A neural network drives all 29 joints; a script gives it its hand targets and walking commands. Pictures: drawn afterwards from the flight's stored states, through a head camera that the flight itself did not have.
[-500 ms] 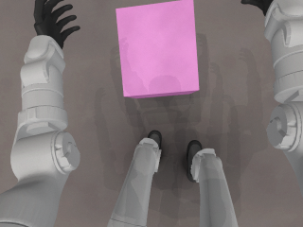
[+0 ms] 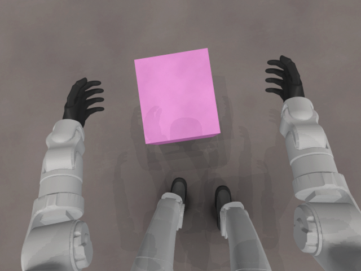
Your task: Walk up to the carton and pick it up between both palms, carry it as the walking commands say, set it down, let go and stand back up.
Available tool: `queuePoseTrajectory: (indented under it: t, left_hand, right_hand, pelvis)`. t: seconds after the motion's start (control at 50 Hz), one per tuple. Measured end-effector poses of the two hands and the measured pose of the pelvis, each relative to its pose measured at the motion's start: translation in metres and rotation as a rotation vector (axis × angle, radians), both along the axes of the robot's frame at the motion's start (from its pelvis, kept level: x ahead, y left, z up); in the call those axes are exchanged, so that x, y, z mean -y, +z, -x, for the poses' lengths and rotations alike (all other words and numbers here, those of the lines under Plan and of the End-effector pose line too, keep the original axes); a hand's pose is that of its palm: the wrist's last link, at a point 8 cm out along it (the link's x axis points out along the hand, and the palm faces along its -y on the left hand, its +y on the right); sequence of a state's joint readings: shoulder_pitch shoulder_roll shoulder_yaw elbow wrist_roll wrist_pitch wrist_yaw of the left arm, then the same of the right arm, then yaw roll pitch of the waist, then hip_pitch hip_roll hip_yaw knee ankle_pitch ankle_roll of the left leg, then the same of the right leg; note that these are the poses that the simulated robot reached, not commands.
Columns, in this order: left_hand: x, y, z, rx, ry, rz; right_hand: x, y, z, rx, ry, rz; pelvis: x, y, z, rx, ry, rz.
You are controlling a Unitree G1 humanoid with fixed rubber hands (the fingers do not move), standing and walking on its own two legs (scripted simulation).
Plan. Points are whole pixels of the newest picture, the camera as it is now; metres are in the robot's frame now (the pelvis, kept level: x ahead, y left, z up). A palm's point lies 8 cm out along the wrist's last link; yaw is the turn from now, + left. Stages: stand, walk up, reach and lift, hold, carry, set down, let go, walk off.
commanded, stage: let go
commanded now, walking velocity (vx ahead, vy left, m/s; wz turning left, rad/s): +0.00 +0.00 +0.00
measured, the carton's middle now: (178, 103) +0.51 +0.11 -0.56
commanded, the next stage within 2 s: stand in 1.16 s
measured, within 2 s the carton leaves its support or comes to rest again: neither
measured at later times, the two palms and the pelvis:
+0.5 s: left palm (70, 212) +0.22 +0.23 -0.01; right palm out of the picture +0.30 -0.22 -0.02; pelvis +0.05 -0.01 +0.06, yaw +2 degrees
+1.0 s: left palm (81, 217) +0.22 +0.20 +0.01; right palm out of the picture +0.23 -0.26 +0.01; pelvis +0.06 -0.03 +0.07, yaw +3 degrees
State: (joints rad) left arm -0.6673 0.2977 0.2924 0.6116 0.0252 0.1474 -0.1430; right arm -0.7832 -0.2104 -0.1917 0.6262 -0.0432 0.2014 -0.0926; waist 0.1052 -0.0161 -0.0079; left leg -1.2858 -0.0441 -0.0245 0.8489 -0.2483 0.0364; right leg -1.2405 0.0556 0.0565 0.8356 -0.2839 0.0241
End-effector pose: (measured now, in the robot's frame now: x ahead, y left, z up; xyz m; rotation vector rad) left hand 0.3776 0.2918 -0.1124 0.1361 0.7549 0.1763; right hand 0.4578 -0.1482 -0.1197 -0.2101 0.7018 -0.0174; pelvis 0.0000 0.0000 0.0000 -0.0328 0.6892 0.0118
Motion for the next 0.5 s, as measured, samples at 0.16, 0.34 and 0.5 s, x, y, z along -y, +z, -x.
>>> queuePoseTrajectory:
  t: [0.16,0.34,0.5]
  left_hand:
    - [0.003,0.053,0.053,-0.021,-0.039,-0.006]
    - [0.032,0.082,0.122,-0.038,-0.031,0.017]
    - [0.065,0.103,0.162,-0.048,-0.034,0.029]
  right_hand:
    - [0.011,0.047,0.051,-0.012,0.001,0.003]
    - [0.042,0.082,0.108,-0.039,0.020,0.019]
    - [0.074,0.105,0.163,-0.049,0.003,0.006]
  pelvis:
    - [-0.005,0.026,-0.016,0.166,0.012,-0.009]
    - [0.001,0.048,-0.034,0.360,0.031,-0.024]
    - [0.013,0.063,-0.049,0.510,0.030,-0.037]
